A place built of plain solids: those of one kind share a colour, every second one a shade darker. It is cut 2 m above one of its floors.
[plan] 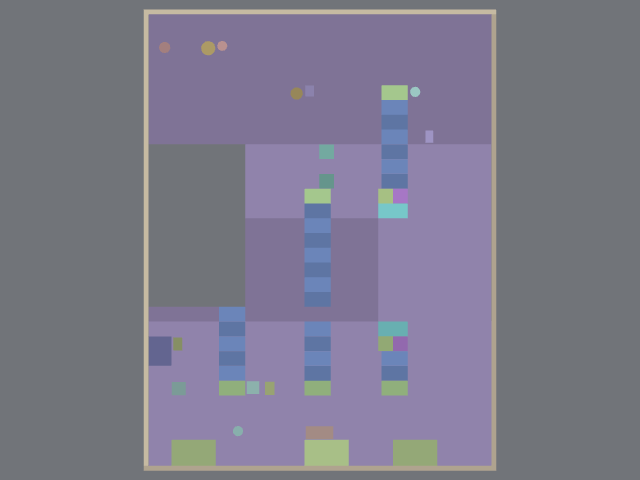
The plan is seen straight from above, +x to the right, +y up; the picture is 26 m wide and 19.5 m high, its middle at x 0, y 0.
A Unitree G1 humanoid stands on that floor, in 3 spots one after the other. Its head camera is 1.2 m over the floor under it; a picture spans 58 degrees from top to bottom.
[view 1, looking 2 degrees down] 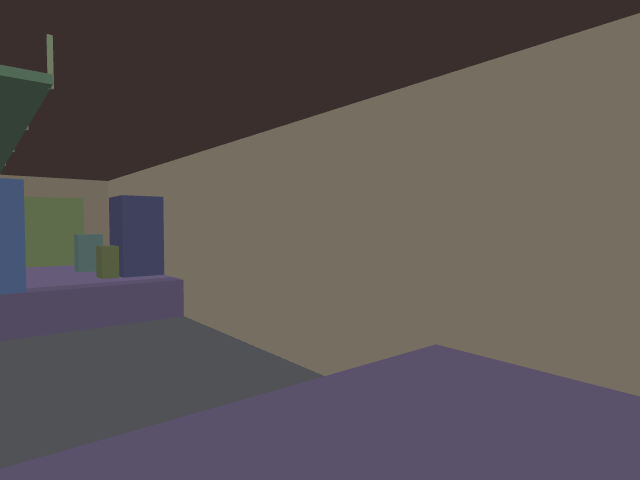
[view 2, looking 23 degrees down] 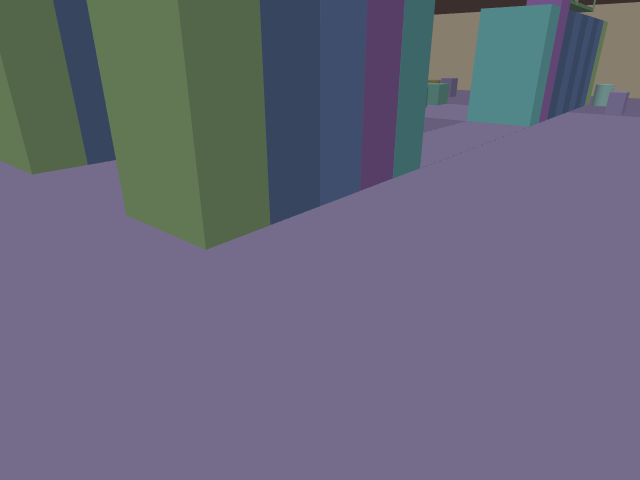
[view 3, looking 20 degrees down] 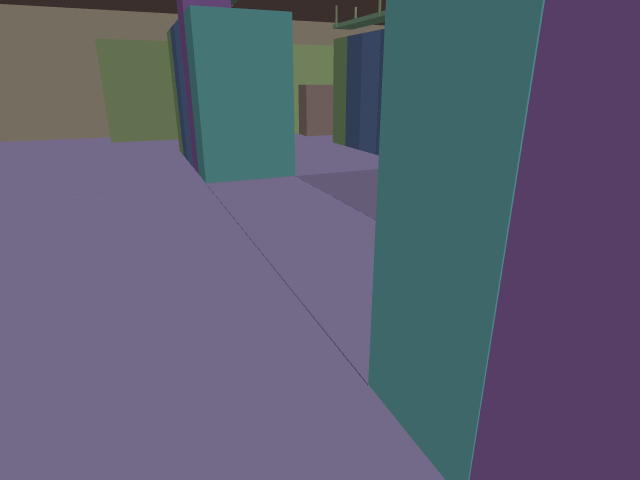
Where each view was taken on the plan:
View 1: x -3.34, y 6.50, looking -129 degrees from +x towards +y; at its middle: wall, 5.76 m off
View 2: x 5.86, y -7.85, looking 130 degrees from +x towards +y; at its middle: floor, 3.07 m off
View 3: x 4.34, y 2.20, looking -113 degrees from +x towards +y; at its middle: floor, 3.51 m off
